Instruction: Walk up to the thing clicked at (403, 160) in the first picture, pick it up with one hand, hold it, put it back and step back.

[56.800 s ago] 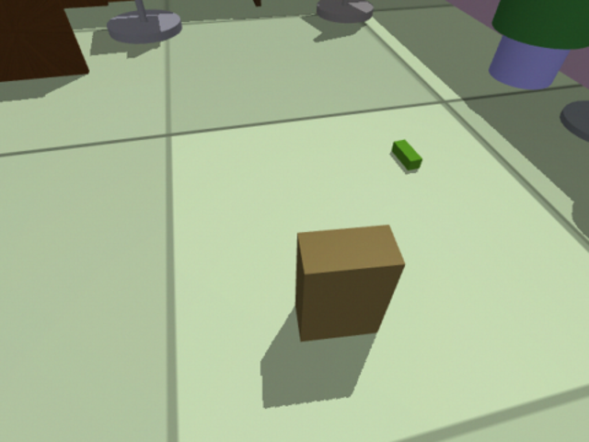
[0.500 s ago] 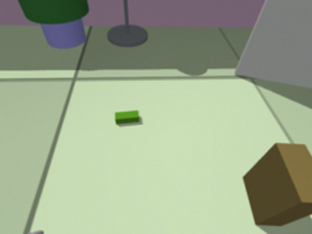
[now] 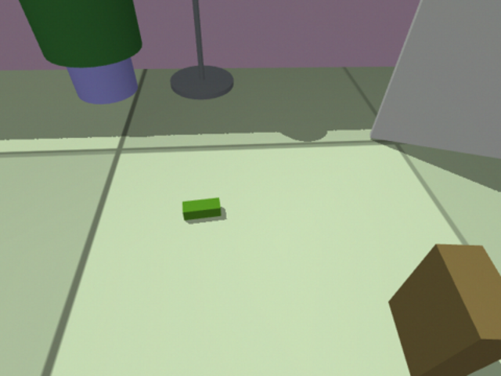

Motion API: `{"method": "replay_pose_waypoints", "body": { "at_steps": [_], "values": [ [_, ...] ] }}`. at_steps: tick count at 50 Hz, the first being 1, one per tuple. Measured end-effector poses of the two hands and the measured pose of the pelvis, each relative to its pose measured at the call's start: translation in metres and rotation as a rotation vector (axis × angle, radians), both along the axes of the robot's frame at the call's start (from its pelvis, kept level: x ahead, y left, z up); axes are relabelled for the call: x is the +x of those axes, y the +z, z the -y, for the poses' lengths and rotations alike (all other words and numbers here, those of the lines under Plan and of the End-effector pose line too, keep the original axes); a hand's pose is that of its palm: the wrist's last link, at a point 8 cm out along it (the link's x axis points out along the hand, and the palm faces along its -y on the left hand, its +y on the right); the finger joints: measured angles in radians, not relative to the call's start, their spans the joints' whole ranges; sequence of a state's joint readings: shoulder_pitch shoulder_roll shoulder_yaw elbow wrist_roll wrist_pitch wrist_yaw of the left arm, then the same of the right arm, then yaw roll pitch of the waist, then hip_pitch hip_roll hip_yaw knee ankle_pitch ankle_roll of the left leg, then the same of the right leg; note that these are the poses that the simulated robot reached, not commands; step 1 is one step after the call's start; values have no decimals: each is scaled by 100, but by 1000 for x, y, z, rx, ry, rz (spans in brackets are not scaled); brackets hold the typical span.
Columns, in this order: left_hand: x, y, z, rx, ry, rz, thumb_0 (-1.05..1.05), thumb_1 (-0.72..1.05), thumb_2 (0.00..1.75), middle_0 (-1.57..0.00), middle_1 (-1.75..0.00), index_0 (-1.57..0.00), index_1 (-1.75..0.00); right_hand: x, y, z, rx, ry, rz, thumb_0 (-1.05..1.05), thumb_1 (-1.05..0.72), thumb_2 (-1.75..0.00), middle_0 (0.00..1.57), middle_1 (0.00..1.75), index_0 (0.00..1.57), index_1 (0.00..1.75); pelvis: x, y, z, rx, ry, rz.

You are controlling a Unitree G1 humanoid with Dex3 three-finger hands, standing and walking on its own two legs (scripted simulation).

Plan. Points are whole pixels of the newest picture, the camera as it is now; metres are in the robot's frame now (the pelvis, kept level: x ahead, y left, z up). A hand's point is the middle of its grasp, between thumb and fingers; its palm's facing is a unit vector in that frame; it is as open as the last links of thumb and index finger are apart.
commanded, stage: step back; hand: left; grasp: from above
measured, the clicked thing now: (201, 208) +1.07 +0.24 -0.73
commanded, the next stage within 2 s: stand in 0.38 s
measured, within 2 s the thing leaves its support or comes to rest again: neither
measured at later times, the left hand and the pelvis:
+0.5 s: hand out of the picture +0.14 +0.25 -0.14, palm faces +0.01 -0.94 -0.34, open 7.4 cm; pelvis +0.03 +0.00 +0.01, yaw +0 degrees
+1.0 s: hand out of the picture +0.06 +0.24 -0.14, palm faces -0.01 -0.94 -0.35, open 7.4 cm; pelvis -0.01 -0.01 +0.02, yaw +0 degrees
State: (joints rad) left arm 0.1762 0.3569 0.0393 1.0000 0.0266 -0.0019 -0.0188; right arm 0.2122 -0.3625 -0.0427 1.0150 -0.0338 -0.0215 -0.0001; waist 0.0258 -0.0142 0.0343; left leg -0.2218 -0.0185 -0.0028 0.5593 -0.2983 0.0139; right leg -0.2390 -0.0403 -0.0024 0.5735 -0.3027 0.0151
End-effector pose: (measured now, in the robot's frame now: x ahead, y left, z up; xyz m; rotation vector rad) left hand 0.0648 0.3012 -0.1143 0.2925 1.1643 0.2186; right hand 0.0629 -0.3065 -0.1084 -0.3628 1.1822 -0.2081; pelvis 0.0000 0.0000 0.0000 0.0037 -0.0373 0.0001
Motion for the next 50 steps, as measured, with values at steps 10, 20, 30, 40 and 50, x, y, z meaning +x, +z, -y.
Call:
{"method": "replay_pose_waypoints", "body": {
  "at_steps": [10,20,30,40,50],
  "values": [
    [46,2,2,0,-24,22,1,90,90,-21,-30,-21,-30,38,4,-11,22,-1,9,1,-90,-90,20,30,21,30,21,5,2,-16,1,-19],
    [70,7,-1,18,-25,56,1,90,90,-21,-30,-21,-30,70,4,-13,20,0,56,1,-90,-90,20,30,21,30,28,5,-1,-13,4,-12],
    [51,10,8,-1,-21,5,0,90,90,-21,-30,-21,-30,65,11,-16,41,5,56,1,-90,-90,20,30,21,30,19,13,-1,-6,2,8],
    [14,12,12,0,-13,-51,0,90,90,-21,-30,-21,-30,36,7,-11,57,-3,11,1,-90,-90,20,30,21,30,4,17,5,-2,2,18],
    [-14,14,14,13,0,-81,1,90,90,-21,-30,-21,-30,3,2,-2,62,-17,-39,1,-90,-90,20,30,21,30,-8,18,11,-1,3,21]
  ]
}}
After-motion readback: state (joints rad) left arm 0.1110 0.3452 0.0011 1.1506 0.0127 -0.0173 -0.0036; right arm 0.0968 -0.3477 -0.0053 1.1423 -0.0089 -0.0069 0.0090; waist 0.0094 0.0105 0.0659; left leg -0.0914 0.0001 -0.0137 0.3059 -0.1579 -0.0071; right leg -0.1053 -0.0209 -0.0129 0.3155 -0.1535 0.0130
